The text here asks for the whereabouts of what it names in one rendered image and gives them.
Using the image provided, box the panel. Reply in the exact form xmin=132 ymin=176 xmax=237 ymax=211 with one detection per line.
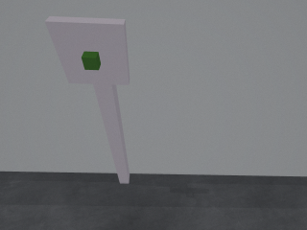
xmin=44 ymin=16 xmax=130 ymax=184

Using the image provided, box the button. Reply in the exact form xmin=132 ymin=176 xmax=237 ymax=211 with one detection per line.
xmin=82 ymin=51 xmax=101 ymax=70

